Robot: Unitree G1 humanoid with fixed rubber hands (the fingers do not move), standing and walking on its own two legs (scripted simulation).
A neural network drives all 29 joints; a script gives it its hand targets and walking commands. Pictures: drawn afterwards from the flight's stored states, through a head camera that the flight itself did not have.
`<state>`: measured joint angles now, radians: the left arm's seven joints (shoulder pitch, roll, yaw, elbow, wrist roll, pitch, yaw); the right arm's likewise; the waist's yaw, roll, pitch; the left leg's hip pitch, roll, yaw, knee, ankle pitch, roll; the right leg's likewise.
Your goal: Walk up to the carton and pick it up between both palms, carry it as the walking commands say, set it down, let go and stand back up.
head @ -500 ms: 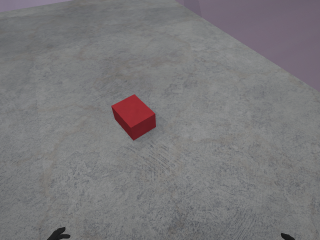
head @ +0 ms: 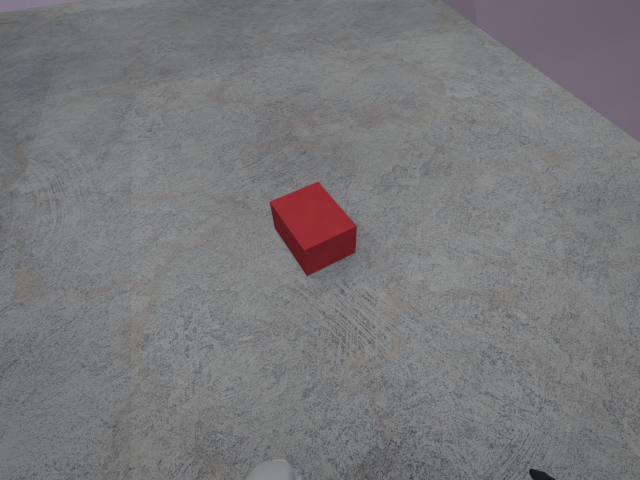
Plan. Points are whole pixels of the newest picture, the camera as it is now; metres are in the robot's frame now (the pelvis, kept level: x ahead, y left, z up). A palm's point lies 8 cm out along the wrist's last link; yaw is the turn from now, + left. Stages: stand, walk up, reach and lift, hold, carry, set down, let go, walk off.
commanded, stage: walk up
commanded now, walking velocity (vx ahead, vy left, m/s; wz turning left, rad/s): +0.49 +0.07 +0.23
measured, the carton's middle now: (312, 227) +1.11 +0.17 -0.70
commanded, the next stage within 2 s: none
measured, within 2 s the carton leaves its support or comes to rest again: neither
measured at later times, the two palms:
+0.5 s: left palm (173, 332) +0.34 +0.31 -0.12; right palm (510, 466) +0.18 -0.21 -0.12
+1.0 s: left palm (168, 327) +0.35 +0.32 -0.12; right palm (430, 230) +0.60 -0.15 -0.13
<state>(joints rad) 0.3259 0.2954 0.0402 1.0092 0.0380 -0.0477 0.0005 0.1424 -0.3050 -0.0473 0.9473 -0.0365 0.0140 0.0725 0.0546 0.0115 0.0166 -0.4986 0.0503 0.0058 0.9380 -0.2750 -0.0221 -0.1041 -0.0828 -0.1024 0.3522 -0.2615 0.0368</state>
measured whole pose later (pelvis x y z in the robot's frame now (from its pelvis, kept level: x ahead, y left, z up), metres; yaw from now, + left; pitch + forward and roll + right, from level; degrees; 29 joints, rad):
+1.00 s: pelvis +0.45 +0.07 +0.00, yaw +4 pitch -1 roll +1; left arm 0.45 0.21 0.06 1.03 0.03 -0.07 0.00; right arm 0.10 -0.24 -0.04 0.94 -0.02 0.00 0.08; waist 0.08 0.02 0.07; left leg -0.52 0.11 0.06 0.68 -0.10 -0.05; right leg -0.04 -0.13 -0.14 0.34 -0.27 0.06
